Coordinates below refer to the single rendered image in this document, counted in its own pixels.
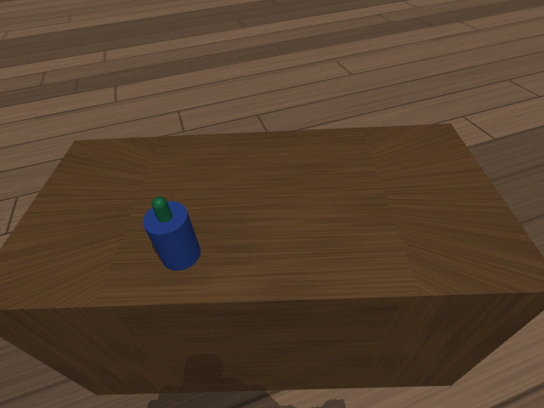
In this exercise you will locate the bottle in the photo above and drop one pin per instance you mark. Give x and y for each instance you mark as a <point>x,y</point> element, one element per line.
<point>168,225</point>

